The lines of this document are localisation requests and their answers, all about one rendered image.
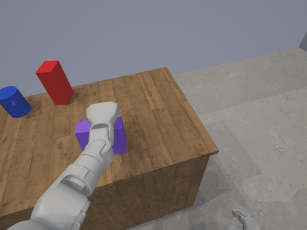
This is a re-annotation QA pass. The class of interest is left robot hand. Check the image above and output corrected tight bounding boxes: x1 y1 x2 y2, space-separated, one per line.
86 102 120 146

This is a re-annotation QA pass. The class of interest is right robot hand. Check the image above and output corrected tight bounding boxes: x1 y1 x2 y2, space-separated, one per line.
227 208 261 230

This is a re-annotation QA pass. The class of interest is left robot forearm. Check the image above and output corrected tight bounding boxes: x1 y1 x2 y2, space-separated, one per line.
30 121 114 219

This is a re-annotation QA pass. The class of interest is robot left upper arm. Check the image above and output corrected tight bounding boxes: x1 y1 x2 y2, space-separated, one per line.
7 183 90 230

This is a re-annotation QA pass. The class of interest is table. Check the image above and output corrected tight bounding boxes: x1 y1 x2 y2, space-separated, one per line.
0 67 219 230

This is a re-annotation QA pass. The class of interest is sponge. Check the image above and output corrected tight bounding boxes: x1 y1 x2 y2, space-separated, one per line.
75 117 127 155

